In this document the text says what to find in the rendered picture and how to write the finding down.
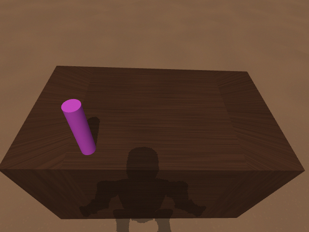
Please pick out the can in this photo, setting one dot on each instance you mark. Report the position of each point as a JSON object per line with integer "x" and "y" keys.
{"x": 77, "y": 121}

